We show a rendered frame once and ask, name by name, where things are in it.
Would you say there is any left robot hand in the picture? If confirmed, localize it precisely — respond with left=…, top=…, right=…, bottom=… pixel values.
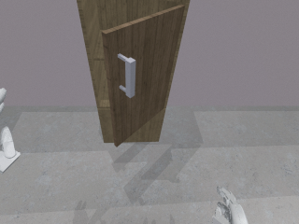
left=0, top=88, right=21, bottom=174

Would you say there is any handle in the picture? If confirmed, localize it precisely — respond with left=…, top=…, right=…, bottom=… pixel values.
left=118, top=53, right=136, bottom=98

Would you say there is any cupboard door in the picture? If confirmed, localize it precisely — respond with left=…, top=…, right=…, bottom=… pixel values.
left=101, top=5, right=185, bottom=147

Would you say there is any right robot hand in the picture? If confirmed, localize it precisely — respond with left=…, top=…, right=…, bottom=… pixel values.
left=212, top=186, right=249, bottom=224

